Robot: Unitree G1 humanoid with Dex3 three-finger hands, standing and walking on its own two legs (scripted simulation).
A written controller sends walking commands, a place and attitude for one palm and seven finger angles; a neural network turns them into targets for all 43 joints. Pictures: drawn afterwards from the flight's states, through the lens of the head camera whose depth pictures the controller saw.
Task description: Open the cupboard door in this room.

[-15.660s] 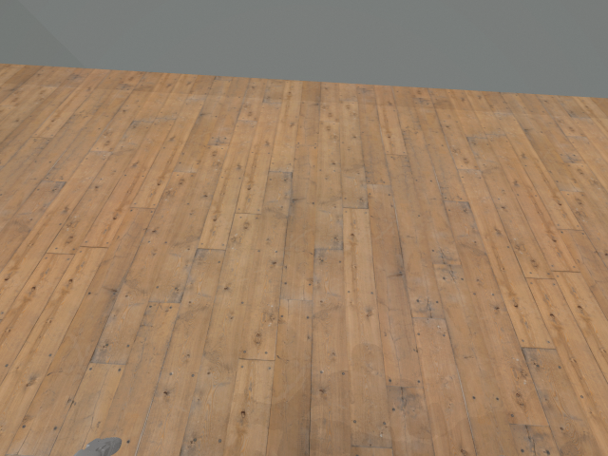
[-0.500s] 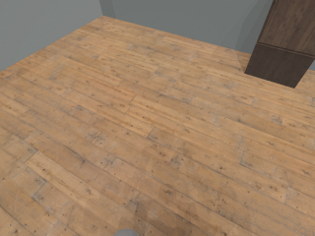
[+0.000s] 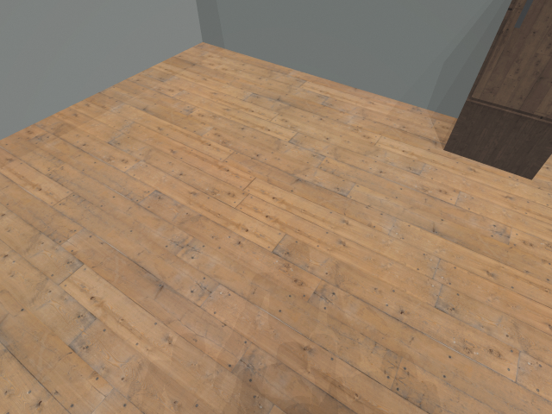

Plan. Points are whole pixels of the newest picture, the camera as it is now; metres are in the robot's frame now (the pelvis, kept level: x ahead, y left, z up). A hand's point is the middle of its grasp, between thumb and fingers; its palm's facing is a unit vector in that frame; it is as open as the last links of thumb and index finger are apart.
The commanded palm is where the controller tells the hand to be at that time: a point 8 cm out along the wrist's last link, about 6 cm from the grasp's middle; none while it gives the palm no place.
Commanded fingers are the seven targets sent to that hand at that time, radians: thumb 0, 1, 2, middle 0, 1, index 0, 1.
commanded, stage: turn or walk to find it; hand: left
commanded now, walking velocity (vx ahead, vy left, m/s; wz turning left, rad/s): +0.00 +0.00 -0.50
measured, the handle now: (525, 8) +1.65 -0.91 +0.02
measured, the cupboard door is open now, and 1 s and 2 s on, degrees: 0 0 0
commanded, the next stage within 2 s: stand and wait in 0.36 s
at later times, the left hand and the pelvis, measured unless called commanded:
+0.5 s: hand out of the picture +0.05 +0.18 -0.17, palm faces -0.02 -0.98 -0.22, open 7.4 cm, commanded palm none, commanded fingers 0.00 0.90 0.90 -0.20 -0.30 -0.20 -0.30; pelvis -0.01 +0.00 +0.00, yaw -1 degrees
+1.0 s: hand out of the picture +0.00 +0.17 -0.18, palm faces -0.07 -0.98 -0.21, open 7.4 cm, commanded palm none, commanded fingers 0.00 0.90 0.90 -0.20 -0.30 -0.20 -0.30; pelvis -0.02 -0.01 -0.01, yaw -6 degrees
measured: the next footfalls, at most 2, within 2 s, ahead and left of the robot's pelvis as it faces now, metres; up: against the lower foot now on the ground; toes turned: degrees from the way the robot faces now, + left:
none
